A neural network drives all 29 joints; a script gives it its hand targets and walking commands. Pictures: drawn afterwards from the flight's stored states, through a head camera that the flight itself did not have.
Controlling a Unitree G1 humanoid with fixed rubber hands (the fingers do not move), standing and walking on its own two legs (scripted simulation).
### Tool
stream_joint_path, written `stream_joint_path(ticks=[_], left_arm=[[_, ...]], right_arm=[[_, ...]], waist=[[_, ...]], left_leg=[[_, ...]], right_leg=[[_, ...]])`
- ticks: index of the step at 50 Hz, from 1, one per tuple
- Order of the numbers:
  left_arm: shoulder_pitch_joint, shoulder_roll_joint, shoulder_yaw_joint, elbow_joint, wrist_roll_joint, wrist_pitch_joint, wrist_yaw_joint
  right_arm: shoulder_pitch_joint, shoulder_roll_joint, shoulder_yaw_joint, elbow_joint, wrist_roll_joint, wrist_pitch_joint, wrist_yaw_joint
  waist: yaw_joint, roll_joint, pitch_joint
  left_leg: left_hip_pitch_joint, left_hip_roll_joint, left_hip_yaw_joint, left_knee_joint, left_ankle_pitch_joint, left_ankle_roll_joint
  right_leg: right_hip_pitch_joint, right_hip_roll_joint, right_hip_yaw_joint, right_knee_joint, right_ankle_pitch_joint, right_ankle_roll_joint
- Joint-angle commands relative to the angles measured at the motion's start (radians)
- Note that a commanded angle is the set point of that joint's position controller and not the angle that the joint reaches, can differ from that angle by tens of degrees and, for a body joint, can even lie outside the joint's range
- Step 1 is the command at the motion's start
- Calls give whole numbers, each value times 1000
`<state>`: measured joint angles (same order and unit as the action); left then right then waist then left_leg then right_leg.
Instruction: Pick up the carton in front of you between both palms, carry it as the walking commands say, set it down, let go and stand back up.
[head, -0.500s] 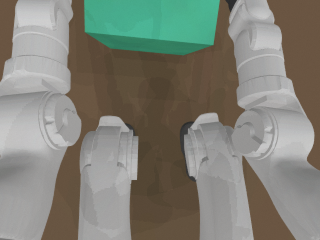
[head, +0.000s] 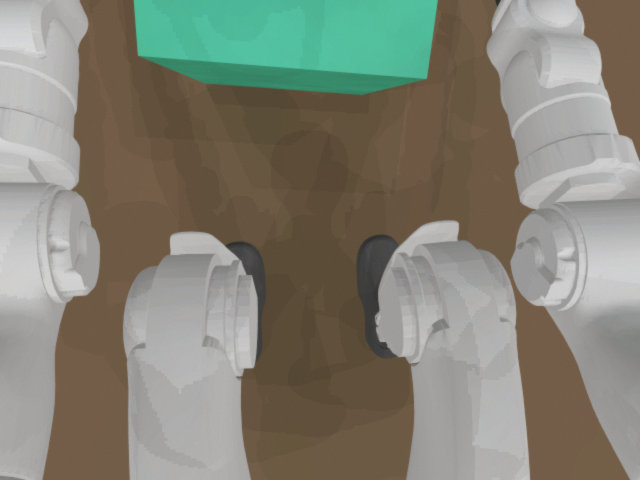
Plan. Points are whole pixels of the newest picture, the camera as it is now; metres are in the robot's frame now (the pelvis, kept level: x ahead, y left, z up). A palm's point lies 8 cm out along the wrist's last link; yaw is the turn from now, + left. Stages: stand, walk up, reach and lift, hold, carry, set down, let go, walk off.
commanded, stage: set down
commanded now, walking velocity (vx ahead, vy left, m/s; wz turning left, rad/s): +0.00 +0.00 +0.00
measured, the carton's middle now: out of the picture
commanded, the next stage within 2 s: let go in 1.04 s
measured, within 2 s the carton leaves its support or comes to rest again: neither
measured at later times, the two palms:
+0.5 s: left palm out of the picture +0.57 +0.22 -0.01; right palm out of the picture +0.55 -0.16 -0.01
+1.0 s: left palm out of the picture +0.57 +0.23 +0.15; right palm out of the picture +0.55 -0.17 +0.14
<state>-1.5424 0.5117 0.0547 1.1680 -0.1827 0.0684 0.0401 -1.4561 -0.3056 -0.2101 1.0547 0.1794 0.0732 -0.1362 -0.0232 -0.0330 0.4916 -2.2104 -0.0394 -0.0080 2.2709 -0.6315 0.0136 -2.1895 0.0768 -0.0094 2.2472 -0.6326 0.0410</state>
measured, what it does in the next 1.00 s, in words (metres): rises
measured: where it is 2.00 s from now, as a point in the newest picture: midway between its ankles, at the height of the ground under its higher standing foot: (313, 320)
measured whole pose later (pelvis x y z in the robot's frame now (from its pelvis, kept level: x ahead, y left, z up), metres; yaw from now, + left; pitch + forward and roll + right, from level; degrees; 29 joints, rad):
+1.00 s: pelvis +0.02 +0.00 +0.24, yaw +1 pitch +47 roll -2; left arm -1.30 0.41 0.25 0.99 0.00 0.19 -0.05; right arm -1.16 -0.19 -0.33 0.79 0.04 0.20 -0.11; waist -0.04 0.00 -0.03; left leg -1.75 -0.06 -0.04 1.32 -0.39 0.01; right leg -1.73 0.05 0.03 1.30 -0.39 0.03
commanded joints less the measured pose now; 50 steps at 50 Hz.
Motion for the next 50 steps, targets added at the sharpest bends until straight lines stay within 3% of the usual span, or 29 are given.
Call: stream_joint_path(ticks=[1, 5, 10, 15, 19, 33, 50], left_arm=[[-341, 118, -51, -114, -65, -11, -5], [-327, 119, -43, -118, -54, 22, -3], [-300, 131, 29, -176, 19, 70, 11], [-233, 75, 89, -121, 82, 81, -11], [-207, 47, 112, -121, 112, 72, -27], [-156, 75, 133, -312, 121, 134, -50], [-6, 11, 218, -282, 201, 100, -94]], right_arm=[[-263, -96, 46, -122, 57, -9, -12], [-241, -111, 21, -164, 43, 16, -32], [-232, -95, -13, -263, 6, 65, -56], [-156, -34, -70, -191, -64, 82, -40], [-131, -22, -107, -182, -105, 74, -23], [-63, -49, -91, -370, -82, 128, -11], [88, 13, -138, -369, -157, 101, 35]], waist=[[-10, 87, -1425], [-25, 110, -1524], [-5, 102, -1599], [-7, 90, -1395], [-20, 100, -1378], [-16, 140, -1698], [-24, 113, -1561]], left_leg=[[668, 20, 0, -174, 487, -25], [751, 14, 8, -219, 450, -21], [770, -6, 35, -323, 408, -11], [637, -9, 31, -425, 335, -10], [643, -12, 22, -491, 343, -17], [1007, -36, 24, -725, 548, -26], [1193, -31, -6, -1090, 639, -35]], right_leg=[[604, -19, -43, -142, 493, 4], [608, -12, -67, -195, 440, -2], [654, 8, -82, -294, 398, -7], [550, 6, -67, -396, 323, -4], [526, 7, -67, -463, 329, -3], [739, 22, -77, -713, 468, 4], [935, 5, -42, -1081, 553, 19]])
